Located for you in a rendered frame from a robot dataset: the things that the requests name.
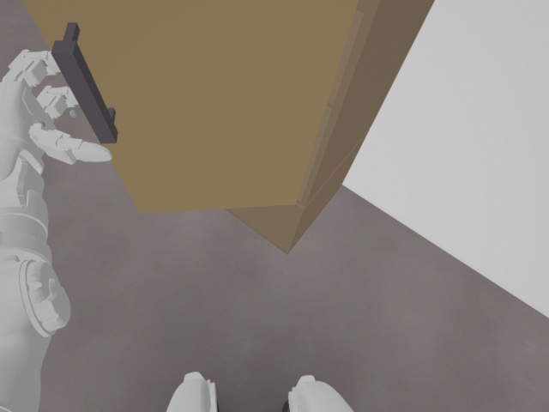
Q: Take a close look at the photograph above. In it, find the robot left upper arm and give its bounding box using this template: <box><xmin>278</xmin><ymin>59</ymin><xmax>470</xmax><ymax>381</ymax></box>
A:
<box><xmin>0</xmin><ymin>259</ymin><xmax>70</xmax><ymax>412</ymax></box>

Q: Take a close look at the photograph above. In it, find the cupboard door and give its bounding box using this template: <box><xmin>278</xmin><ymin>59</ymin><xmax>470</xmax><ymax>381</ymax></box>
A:
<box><xmin>22</xmin><ymin>0</ymin><xmax>359</xmax><ymax>214</ymax></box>

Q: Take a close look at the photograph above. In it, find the robot left thigh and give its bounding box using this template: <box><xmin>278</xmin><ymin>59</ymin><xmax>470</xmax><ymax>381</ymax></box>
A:
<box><xmin>166</xmin><ymin>379</ymin><xmax>218</xmax><ymax>412</ymax></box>

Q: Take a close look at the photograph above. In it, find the robot left hand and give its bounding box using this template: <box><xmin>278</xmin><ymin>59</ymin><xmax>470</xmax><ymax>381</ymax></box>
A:
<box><xmin>0</xmin><ymin>49</ymin><xmax>112</xmax><ymax>165</ymax></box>

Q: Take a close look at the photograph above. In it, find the right robot shin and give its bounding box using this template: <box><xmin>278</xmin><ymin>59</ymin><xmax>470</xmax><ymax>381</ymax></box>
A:
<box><xmin>296</xmin><ymin>375</ymin><xmax>316</xmax><ymax>387</ymax></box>

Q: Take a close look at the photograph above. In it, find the handle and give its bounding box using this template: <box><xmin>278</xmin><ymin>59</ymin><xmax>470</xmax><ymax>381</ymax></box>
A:
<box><xmin>51</xmin><ymin>22</ymin><xmax>118</xmax><ymax>144</ymax></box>

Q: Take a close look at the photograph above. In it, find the left robot forearm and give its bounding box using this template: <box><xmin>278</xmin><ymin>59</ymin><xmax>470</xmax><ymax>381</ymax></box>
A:
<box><xmin>0</xmin><ymin>138</ymin><xmax>52</xmax><ymax>267</ymax></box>

